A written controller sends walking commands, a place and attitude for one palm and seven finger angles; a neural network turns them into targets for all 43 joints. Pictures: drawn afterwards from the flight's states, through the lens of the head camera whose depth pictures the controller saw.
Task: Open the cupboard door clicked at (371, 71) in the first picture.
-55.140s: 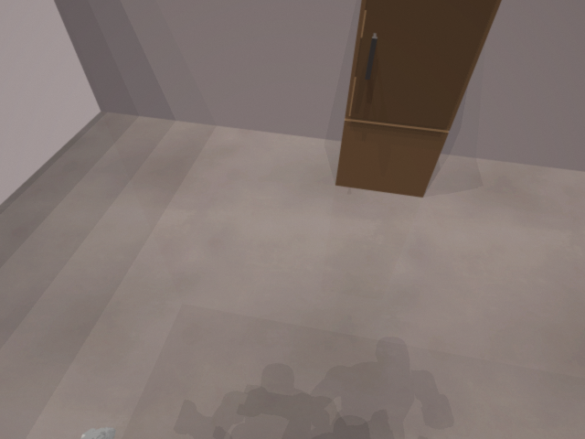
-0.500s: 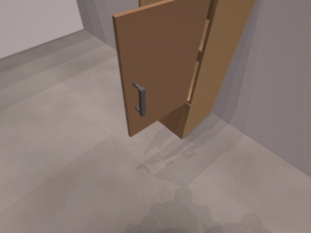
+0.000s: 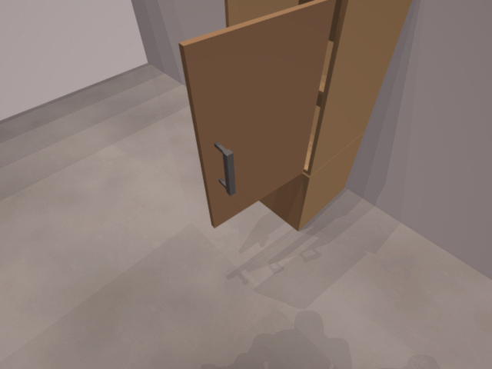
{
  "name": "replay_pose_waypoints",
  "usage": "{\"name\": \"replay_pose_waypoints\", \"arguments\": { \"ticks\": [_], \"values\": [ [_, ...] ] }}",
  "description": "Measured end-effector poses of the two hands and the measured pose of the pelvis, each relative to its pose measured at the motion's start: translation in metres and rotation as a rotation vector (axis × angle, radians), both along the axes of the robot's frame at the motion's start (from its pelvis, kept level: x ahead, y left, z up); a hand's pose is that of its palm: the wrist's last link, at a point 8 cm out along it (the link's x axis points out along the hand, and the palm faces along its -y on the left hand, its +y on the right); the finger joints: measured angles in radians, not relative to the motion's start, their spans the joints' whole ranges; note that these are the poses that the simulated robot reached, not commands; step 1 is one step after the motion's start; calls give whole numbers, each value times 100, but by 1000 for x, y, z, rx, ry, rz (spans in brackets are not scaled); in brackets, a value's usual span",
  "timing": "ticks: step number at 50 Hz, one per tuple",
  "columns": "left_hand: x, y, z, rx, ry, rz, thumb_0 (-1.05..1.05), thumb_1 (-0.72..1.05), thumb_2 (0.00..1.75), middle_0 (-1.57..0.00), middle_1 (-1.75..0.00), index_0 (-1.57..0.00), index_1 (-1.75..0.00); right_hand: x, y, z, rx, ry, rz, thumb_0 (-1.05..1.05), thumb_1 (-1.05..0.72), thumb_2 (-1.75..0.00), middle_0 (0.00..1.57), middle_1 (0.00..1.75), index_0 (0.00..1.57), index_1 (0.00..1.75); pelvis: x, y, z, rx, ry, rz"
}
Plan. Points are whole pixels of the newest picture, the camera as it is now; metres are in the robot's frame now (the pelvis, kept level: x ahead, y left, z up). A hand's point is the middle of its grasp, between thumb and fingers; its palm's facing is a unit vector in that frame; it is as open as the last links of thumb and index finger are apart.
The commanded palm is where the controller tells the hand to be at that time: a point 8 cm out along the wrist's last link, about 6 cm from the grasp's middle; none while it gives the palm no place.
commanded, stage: let the arm hang, fingers relaxed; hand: left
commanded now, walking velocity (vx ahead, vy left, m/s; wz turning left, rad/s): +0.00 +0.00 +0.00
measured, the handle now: (225, 169) +0.59 +0.09 -0.08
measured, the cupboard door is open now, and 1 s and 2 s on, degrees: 84 84 84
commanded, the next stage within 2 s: look to check the result in 0.26 s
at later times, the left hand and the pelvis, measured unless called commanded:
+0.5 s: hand out of the picture +0.06 +0.20 -0.17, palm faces +0.00 -0.96 -0.28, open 7.4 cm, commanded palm none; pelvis +0.02 -0.01 +0.00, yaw -1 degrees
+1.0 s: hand out of the picture +0.10 +0.21 -0.16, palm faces -0.01 -0.95 -0.30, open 7.4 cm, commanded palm none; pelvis +0.04 -0.01 +0.01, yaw -1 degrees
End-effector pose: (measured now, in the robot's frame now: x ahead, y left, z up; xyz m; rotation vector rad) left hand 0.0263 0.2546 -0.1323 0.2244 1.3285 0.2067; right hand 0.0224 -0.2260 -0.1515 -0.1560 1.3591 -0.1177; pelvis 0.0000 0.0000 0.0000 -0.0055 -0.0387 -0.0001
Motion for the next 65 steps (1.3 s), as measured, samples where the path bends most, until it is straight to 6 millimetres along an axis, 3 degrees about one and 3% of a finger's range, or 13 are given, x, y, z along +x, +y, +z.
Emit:
{"name": "replay_pose_waypoints", "arguments": {
  "ticks": [5,9,16,29,46,65],
  "values": [
    [28,-9,1,-20,-64,-23,0,90,90,-20,-30,-20,-30,12,-6,3,-13,-30,1,1,-92,-90,20,30,20,30,4,-1,1,4,-2,-2],
    [38,-15,1,-35,-81,-34,0,90,90,-20,-30,-20,-30,17,-12,6,-27,-36,1,1,-92,-90,20,30,20,30,7,-2,2,6,-1,-4],
    [36,-16,-1,-37,-44,-33,0,90,90,-20,-30,-20,-30,19,-22,9,-46,-17,-1,1,-91,-90,20,30,20,30,13,-4,3,7,5,-7],
    [25,0,4,12,22,-14,0,90,90,-20,-30,-20,-30,34,-38,12,-74,-7,9,1,-91,-90,20,30,20,30,23,-8,4,8,8,-11],
    [59,3,9,25,-44,-39,0,90,90,-20,-30,-20,-30,69,-49,18,-93,-77,25,1,-91,-90,20,30,20,30,34,-10,5,11,9,-14],
    [72,4,10,29,-40,-55,0,90,90,-20,-30,-20,-30,62,-50,17,-94,-44,7,1,-91,-90,20,30,20,30,43,-10,6,15,14,-24]
  ]
}}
